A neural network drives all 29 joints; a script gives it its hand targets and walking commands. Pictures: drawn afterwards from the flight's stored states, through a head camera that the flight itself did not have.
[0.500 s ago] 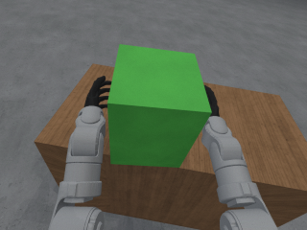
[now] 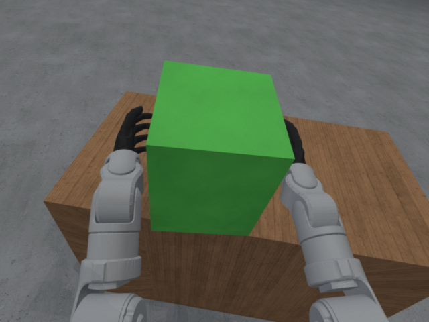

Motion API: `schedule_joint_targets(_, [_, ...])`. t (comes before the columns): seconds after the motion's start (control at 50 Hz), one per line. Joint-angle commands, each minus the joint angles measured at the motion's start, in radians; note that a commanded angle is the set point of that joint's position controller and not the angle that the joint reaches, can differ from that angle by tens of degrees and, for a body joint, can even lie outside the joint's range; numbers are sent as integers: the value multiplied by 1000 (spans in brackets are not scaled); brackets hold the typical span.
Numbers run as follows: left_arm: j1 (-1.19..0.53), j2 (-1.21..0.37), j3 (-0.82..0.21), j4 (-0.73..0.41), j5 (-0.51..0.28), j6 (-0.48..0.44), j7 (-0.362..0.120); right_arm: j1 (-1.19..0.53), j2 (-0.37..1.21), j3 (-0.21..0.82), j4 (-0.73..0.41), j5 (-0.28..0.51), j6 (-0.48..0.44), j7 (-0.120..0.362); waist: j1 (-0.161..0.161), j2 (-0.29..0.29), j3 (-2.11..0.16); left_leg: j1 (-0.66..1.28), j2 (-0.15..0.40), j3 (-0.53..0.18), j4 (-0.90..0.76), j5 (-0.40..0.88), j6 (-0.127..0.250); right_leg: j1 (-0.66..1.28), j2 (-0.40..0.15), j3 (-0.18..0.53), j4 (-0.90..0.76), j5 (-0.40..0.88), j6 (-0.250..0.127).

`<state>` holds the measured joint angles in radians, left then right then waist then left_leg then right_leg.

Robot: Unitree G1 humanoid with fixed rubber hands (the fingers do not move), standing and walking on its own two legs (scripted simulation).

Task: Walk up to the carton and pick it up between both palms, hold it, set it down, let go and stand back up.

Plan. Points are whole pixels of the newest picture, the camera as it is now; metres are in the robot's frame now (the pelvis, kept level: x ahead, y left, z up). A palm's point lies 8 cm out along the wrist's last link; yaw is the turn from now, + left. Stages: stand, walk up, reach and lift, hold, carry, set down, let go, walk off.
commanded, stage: hold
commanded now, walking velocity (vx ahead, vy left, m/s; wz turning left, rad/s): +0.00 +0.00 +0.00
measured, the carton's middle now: (209, 154) +0.40 +0.00 +0.13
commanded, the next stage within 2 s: none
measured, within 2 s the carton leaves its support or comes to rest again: neither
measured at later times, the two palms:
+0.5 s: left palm (121, 153) +0.35 +0.15 +0.17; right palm (289, 162) +0.35 -0.14 +0.16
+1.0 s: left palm (113, 151) +0.35 +0.17 +0.18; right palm (283, 158) +0.36 -0.12 +0.17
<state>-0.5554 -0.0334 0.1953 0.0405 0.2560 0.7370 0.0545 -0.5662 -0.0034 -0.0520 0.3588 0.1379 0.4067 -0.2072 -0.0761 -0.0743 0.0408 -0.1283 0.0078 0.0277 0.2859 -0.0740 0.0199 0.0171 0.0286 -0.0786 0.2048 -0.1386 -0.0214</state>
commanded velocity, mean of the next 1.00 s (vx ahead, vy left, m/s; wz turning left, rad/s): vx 0.00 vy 0.00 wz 0.00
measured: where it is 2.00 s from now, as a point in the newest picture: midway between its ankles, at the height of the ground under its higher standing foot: outside the picture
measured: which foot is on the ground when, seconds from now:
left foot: down 0.00-1.00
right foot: down 0.00-1.00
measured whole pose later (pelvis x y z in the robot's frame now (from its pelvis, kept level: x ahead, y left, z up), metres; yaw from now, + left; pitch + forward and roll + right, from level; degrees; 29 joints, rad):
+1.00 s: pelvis +0.00 +0.00 +0.00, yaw +1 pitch -5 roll -1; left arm -0.55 -0.03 0.21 -0.07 0.28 0.81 0.02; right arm -0.57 0.01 -0.03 0.29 0.15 0.45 -0.23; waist -0.07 -0.09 0.06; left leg -0.12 0.00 0.02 0.28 -0.07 0.02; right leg 0.03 0.03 -0.09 0.19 -0.13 -0.02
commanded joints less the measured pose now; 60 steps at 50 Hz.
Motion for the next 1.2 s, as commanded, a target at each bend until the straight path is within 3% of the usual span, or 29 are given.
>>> schedule_joint_targets(0.0, [-644, -453, -435, -199, -146, -87, -139, -729, 385, 338, -316, 61, -84, 54, -5, 95, -498, 366, -25, -27, 29, 190, -34, -53, 12, 0, -15, 241, 47])
schedule_joint_targets(0.58, [-646, -441, -430, -241, -140, -54, -152, -731, 390, 349, -335, 65, -65, 41, -2, 107, -479, 352, -23, -22, 14, 150, -32, -60, 10, -9, -30, 174, 49])
schedule_joint_targets(1.18, [-614, -421, -440, -323, -142, 10, -159, -717, 353, 353, -397, 88, -30, 34, -5, 122, -481, 394, -20, -23, 33, 215, -56, -61, 22, -19, -34, 181, 45])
